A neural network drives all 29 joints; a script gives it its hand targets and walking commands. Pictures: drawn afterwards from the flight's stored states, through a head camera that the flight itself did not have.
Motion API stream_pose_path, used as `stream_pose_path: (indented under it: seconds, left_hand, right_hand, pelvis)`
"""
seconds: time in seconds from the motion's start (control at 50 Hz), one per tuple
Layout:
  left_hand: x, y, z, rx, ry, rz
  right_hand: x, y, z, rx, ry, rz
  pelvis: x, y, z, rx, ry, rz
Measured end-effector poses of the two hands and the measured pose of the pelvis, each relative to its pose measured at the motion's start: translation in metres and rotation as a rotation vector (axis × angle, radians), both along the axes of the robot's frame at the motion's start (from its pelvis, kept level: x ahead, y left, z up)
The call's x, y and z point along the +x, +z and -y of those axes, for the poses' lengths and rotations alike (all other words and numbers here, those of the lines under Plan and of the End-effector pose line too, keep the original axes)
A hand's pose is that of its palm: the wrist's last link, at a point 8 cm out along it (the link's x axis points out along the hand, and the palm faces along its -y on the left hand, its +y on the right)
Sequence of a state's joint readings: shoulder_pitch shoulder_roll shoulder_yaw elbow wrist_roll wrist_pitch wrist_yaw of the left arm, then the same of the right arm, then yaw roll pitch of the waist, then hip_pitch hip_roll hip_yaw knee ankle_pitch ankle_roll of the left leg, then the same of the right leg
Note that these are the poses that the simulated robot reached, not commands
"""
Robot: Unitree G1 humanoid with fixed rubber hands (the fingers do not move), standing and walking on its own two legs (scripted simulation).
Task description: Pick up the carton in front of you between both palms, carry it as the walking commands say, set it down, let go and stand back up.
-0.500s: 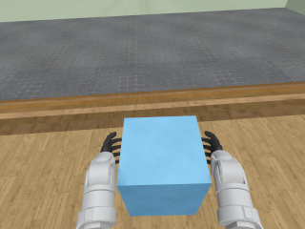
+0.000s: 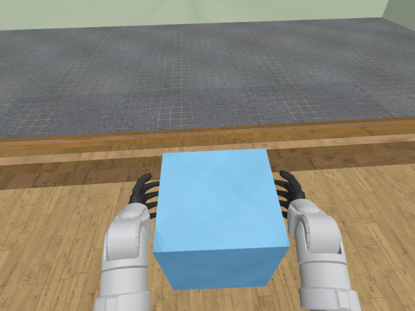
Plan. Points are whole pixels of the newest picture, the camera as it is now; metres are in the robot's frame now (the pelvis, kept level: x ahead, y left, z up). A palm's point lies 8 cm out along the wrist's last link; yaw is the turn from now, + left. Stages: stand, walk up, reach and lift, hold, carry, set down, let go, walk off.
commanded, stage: carry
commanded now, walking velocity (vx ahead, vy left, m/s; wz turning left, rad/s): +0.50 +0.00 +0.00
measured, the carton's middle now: (217, 223) +0.30 +0.01 +0.01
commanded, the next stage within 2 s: none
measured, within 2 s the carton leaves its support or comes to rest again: neither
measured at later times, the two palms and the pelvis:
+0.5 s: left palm (153, 129) +0.53 +0.17 +0.10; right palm (270, 131) +0.51 -0.13 +0.10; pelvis +0.25 +0.02 +0.01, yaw +0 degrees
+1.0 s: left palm (167, 78) +0.83 +0.17 +0.10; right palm (251, 76) +0.86 -0.13 +0.09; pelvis +0.58 +0.00 +0.01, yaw +4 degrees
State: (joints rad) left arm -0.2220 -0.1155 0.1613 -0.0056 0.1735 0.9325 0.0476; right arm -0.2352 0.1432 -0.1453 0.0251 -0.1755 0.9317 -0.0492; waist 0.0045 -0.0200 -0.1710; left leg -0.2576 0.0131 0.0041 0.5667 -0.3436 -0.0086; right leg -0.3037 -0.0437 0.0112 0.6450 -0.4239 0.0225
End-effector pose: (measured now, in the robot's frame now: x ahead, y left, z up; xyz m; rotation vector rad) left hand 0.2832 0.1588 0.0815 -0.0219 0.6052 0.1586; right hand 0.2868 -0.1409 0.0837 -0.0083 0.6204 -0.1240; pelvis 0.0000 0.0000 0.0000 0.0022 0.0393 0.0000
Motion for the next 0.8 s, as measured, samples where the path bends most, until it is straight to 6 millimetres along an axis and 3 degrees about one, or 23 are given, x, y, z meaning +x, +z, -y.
stream_pose_path:
  seconds: [0.16,0.26,0.34,0.42,0.54,0.66,0.74,0.8]
  left_hand:
    - [0.058,0.007,0.008,-0.04,0.013,-0.061]
    - [0.091,0.003,-0.012,-0.047,0.057,-0.085]
    - [0.133,0.005,-0.024,-0.052,0.06,-0.088]
    - [0.186,0.014,-0.018,-0.051,0.021,-0.11]
    - [0.27,0.013,-0.003,-0.048,-0.015,-0.085]
    - [0.35,-0.011,0.004,-0.023,0.037,-0.083]
    - [0.384,-0.02,-0.001,-0.032,0.097,-0.169]
    - [0.41,-0.016,-0.004,-0.035,0.129,-0.191]
  right_hand:
    - [0.053,0.004,0.008,0.01,-0.021,-0.061]
    - [0.1,0.005,-0.012,0.042,-0.009,-0.087]
    - [0.14,0.004,-0.024,0.032,-0.001,-0.089]
    - [0.178,0.009,-0.018,0.042,-0.048,-0.11]
    - [0.255,0.012,-0.003,0.046,-0.082,-0.085]
    - [0.354,-0.016,0.004,0.058,-0.02,-0.086]
    - [0.406,-0.023,-0.002,0.039,0.038,-0.172]
    - [0.442,-0.018,-0.006,0.027,0.077,-0.194]
  pelvis:
    - [0.063,0.0,0.002,-0.026,0.044,-0.051]
    - [0.112,0.001,-0.008,0.01,0.043,-0.059]
    - [0.156,0.0,-0.021,0.004,-0.005,-0.058]
    - [0.199,0.009,-0.025,-0.024,-0.005,-0.066]
    - [0.277,0.005,-0.017,-0.037,0.017,-0.056]
    - [0.37,-0.02,0.004,-0.037,0.058,-0.004]
    - [0.415,-0.006,0.014,-0.023,0.087,-0.011]
    - [0.45,0.007,0.018,-0.005,0.092,-0.022]
